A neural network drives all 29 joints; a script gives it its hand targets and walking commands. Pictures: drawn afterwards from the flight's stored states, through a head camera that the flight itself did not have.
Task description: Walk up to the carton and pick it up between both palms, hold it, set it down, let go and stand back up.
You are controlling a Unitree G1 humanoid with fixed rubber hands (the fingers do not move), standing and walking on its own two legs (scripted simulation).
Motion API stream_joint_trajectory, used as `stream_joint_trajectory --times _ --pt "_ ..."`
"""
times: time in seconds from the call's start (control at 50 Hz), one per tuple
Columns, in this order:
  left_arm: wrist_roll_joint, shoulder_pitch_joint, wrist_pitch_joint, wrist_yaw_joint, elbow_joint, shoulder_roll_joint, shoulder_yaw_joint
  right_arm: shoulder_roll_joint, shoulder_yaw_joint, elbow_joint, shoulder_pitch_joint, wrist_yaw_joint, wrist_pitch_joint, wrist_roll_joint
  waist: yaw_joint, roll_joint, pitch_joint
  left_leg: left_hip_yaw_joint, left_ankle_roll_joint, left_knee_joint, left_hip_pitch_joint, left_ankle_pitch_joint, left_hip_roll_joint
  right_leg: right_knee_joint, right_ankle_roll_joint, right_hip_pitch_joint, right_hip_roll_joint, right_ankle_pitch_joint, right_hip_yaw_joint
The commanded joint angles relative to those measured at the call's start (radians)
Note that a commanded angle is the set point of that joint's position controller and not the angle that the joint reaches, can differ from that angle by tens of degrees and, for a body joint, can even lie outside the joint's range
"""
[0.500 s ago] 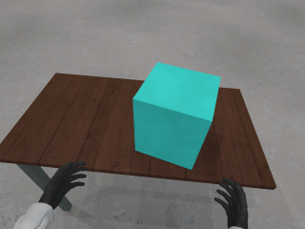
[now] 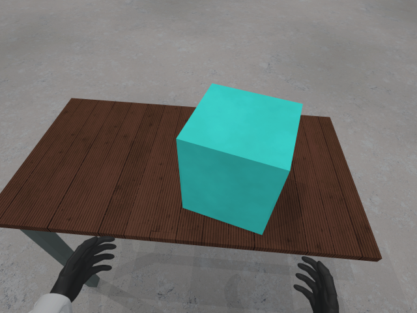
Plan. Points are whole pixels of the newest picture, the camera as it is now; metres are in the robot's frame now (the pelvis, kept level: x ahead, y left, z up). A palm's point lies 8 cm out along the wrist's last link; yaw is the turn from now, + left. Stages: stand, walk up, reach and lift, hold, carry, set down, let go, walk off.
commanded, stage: set down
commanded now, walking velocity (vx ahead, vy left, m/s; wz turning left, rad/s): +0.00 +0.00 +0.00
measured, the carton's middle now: (237, 160) +0.45 -0.02 +0.02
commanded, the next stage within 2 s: let go in 1.84 s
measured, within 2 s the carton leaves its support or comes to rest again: neither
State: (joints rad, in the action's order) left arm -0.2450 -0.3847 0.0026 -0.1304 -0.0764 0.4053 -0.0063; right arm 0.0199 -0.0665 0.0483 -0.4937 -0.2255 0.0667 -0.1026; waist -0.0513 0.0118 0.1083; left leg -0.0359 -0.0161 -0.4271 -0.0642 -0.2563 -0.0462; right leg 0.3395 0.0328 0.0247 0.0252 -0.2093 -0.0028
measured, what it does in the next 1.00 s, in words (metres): stands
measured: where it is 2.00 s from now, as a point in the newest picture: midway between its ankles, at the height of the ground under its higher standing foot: outside the picture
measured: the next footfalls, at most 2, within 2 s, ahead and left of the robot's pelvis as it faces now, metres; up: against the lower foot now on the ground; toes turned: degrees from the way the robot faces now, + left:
none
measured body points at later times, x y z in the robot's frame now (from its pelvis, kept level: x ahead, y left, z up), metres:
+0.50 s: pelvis -0.01 -0.01 +0.00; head -0.02 +0.00 +0.45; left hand +0.17 +0.24 -0.03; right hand +0.16 -0.20 -0.04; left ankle -0.01 +0.12 -0.74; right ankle -0.01 -0.15 -0.74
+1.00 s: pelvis -0.01 -0.01 +0.00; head -0.01 -0.01 +0.45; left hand +0.16 +0.23 -0.06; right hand +0.15 -0.22 -0.07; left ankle -0.01 +0.12 -0.74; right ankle -0.01 -0.15 -0.74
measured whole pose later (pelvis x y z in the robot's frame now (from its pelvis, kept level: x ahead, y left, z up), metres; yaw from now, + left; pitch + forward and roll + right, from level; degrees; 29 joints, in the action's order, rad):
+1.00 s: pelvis -0.01 -0.01 +0.00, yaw -1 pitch -5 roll +0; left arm -0.08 -0.25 0.11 -0.03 -0.40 0.27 0.01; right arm 0.09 0.03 0.52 -0.28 -0.05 0.15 -0.01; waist -0.02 0.00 0.07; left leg -0.05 -0.03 -0.37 -0.06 -0.22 -0.05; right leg 0.35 0.02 0.06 0.02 -0.20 0.01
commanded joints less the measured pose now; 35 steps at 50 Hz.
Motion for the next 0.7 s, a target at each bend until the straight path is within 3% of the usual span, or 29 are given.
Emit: stream_joint_trajectory --times 0.0,0.04,0.06,0.08,0.1,0.12,0.16,0.18,0.2,0.22,0.24,0.26,0.28,0.3,0.32,0.34,0.36,0.38,0.42,0.44,0.46,0.48,0.5,0.52,0.56,0.6,0.64,0.66,0.68 --pt "-0.007 0.037 -0.059 0.002 0.138 0.142 -0.077 0.028 0.008 -0.162 0.022 0.008 0.089 0.007 0.013 0.065 -0.086 0.0 -0.04 0.055 0.006 0.305 0.039 -0.05 -0.057 -0.011 -0.026 0.16 0.026" --pt "-0.006 0.058 -0.077 0.005 0.119 0.157 -0.086 0.005 0.029 -0.123 0.032 0.013 0.092 0.008 0.006 0.043 -0.106 0.0 -0.031 0.055 -0.01 0.302 0.034 -0.052 -0.052 -0.011 -0.021 0.147 0.035" --pt "0.002 0.049 -0.066 0.006 0.135 0.151 -0.064 0.02 0.034 -0.13 0.039 0.017 0.098 0.005 0.014 0.082 -0.096 -0.003 -0.042 0.054 -0.011 0.321 0.036 -0.053 -0.053 -0.015 -0.024 0.168 0.025" --pt "0.012 0.038 -0.071 0.014 0.096 0.13 -0.087 0.039 0.041 -0.076 0.051 0.03 0.099 0.014 0.004 0.076 -0.099 0.003 -0.049 0.059 0.005 0.326 0.03 -0.044 -0.059 0.009 -0.035 0.154 0.015" --pt "0.035 0.05 -0.058 0.023 0.076 0.099 -0.064 0.077 0.066 -0.024 0.076 0.045 0.094 0.026 0.008 0.125 -0.046 0.021 -0.058 0.083 -0.019 0.276 0.017 -0.048 -0.074 0.018 -0.053 0.104 0.002" --pt "0.022 0.073 -0.062 0.022 0.097 0.122 -0.057 0.065 0.072 -0.049 0.07 0.039 0.101 0.01 0.027 0.122 -0.083 0.012 -0.053 0.084 -0.028 0.281 0.017 -0.041 -0.063 -0.029 -0.04 0.125 0.01" --pt "0.035 0.064 -0.038 0.036 0.065 0.08 -0.034 0.079 0.08 -0.013 0.097 0.063 0.085 0.019 0.01 0.116 -0.05 0.012 -0.059 0.099 -0.014 0.287 0.02 -0.049 -0.077 0.018 -0.056 0.112 0.0" --pt "-0.004 0.094 -0.059 0.017 0.1 0.134 -0.042 0.012 0.068 -0.093 0.079 0.038 0.089 0.008 0.038 0.045 -0.073 -0.005 -0.036 0.091 -0.029 0.245 0.035 -0.065 -0.046 -0.029 -0.034 0.127 0.022" --pt "-0.001 0.089 -0.062 0.012 0.091 0.144 -0.052 0.011 0.058 -0.08 0.058 0.035 0.096 0.014 0.034 0.038 -0.107 -0.014 -0.031 0.066 -0.03 0.292 0.05 -0.062 -0.048 -0.033 -0.018 0.164 0.041" --pt "0.026 0.096 -0.051 0.03 0.032 0.104 -0.055 0.058 0.083 0.001 0.122 0.062 0.094 0.038 -0.002 0.063 -0.104 -0.002 -0.046 0.085 -0.045 0.267 0.031 -0.038 -0.054 0.01 -0.047 0.113 0.01" --pt "0.036 0.076 -0.052 0.044 0.065 0.074 -0.037 0.081 0.084 0.011 0.115 0.073 0.104 0.033 -0.004 0.097 -0.103 -0.003 -0.061 0.091 -0.021 0.313 0.032 -0.035 -0.067 0.002 -0.062 0.11 -0.003" --pt "0.034 0.084 -0.047 0.039 0.048 0.077 -0.022 0.074 0.088 0.024 0.097 0.073 0.108 0.03 0.02 0.091 -0.12 -0.001 -0.065 0.078 -0.014 0.327 0.038 -0.038 -0.058 -0.014 -0.054 0.141 0.004" --pt "0.008 0.077 -0.054 0.029 0.084 0.098 -0.013 0.041 0.072 -0.044 0.075 0.059 0.117 0.021 0.045 0.038 -0.134 -0.012 -0.052 0.063 0.01 0.35 0.052 -0.056 -0.049 -0.025 -0.044 0.185 0.013" --pt "0.01 0.09 -0.048 0.024 0.032 0.108 -0.034 0.037 0.068 -0.027 0.099 0.059 0.112 0.024 0.036 0.032 -0.104 -0.011 -0.042 0.074 0.008 0.276 0.046 -0.067 -0.042 0.014 -0.04 0.147 0.011" --pt "0.001 0.15 -0.05 0.022 0.05 0.117 -0.035 0.037 0.081 -0.057 0.141 0.058 0.111 0.025 0.04 0.021 -0.1 -0.024 -0.027 0.091 -0.04 0.221 0.051 -0.065 -0.042 -0.006 -0.033 0.112 0.018" --pt "0.048 0.124 -0.031 0.039 0.05 0.096 -0.051 0.039 0.074 0.002 0.129 0.071 0.095 0.025 0.012 0.077 -0.082 -0.022 -0.038 0.114 -0.075 0.208 0.043 -0.042 -0.046 -0.026 -0.04 0.115 0.011" --pt "0.07 0.145 -0.018 0.047 0.007 0.052 -0.024 0.075 0.096 0.082 0.136 0.086 0.082 0.026 0.039 0.11 -0.067 -0.007 -0.045 0.117 -0.047 0.192 0.036 -0.043 -0.056 -0.002 -0.046 0.073 0.005" --pt "0.052 0.132 -0.026 0.042 0.001 0.082 -0.041 0.048 0.086 0.025 0.124 0.076 0.089 0.034 0.03 0.058 -0.057 -0.021 -0.037 0.109 -0.082 0.182 0.05 -0.05 -0.046 -0.029 -0.031 0.096 0.022" --pt "0.032 0.123 -0.021 0.025 -0.024 0.079 -0.039 0.046 0.068 0.016 0.12 0.068 0.083 0.031 0.032 -0.006 -0.109 -0.026 -0.024 0.095 -0.037 0.224 0.05 -0.056 -0.038 -0.038 -0.027 0.141 0.02" --pt "0.062 0.123 0.0 0.033 -0.056 0.063 -0.052 0.077 0.078 0.063 0.14 0.083 0.074 0.038 0.01 0.032 -0.105 -0.031 -0.042 0.1 0.004 0.26 0.043 -0.056 -0.043 0.005 -0.043 0.115 0.0" --pt "0.029 0.188 -0.024 0.017 0.017 0.132 -0.054 0.019 0.058 -0.041 0.136 0.057 0.081 0.029 0.04 0.001 -0.112 -0.042 -0.02 0.083 -0.039 0.2 0.063 -0.066 -0.029 -0.034 -0.012 0.131 0.035" --pt "0.098 0.191 0.01 0.045 -0.032 0.053 -0.055 0.073 0.082 0.091 0.194 0.093 0.067 0.043 0.002 0.099 -0.063 -0.031 -0.046 0.113 -0.04 0.168 0.047 -0.055 -0.049 0.019 -0.037 0.035 0.006" --pt "0.089 0.186 0.022 0.039 -0.072 0.045 -0.036 0.073 0.084 0.089 0.198 0.093 0.06 0.052 0.025 0.06 -0.036 -0.032 -0.034 0.127 -0.081 0.103 0.046 -0.051 -0.042 0.003 -0.04 0.029 0.005" --pt "0.093 0.189 0.031 0.048 -0.079 0.038 -0.034 0.086 0.106 0.133 0.197 0.102 0.046 0.05 0.033 0.072 -0.044 -0.029 -0.033 0.13 -0.073 0.088 0.039 -0.052 -0.043 0.012 -0.04 -0.007 0.004" --pt "0.093 0.2 0.034 0.059 -0.054 0.044 -0.028 0.095 0.103 0.117 0.209 0.109 0.053 0.055 0.028 0.074 -0.053 -0.035 -0.041 0.13 -0.049 0.107 0.041 -0.052 -0.053 0.01 -0.043 0.011 -0.007" --pt "0.072 0.241 0.038 0.057 -0.09 0.056 -0.025 0.071 0.104 0.1 0.24 0.107 0.06 0.066 0.048 -0.004 -0.092 -0.052 -0.017 0.124 -0.044 0.063 0.046 -0.065 -0.031 0.026 -0.026 -0.004 0.003" --pt "0.087 0.218 0.035 0.067 -0.084 0.041 -0.036 0.076 0.096 0.095 0.211 0.116 0.067 0.062 0.029 0.009 -0.089 -0.05 -0.026 0.114 -0.037 0.135 0.054 -0.049 -0.034 0.006 -0.035 0.072 0.002" --pt "0.104 0.213 0.037 0.07 -0.11 0.03 -0.032 0.074 0.105 0.175 0.23 0.125 0.065 0.069 0.028 0.043 -0.119 -0.051 -0.031 0.117 -0.043 0.111 0.048 -0.045 -0.035 0.005 -0.033 0.038 0.001" --pt "0.136 0.195 0.055 0.088 -0.123 -0.014 -0.03 0.133 0.121 0.214 0.242 0.147 0.066 0.071 0.003 0.084 -0.085 -0.041 -0.051 0.119 -0.017 0.175 0.041 -0.04 -0.054 0.05 -0.058 0.055 -0.016"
